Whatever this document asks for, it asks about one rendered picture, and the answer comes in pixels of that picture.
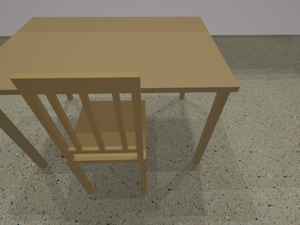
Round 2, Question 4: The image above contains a chair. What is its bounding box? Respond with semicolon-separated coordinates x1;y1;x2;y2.
10;72;147;195

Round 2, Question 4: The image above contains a table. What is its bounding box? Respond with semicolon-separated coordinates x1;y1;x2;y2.
0;17;240;168

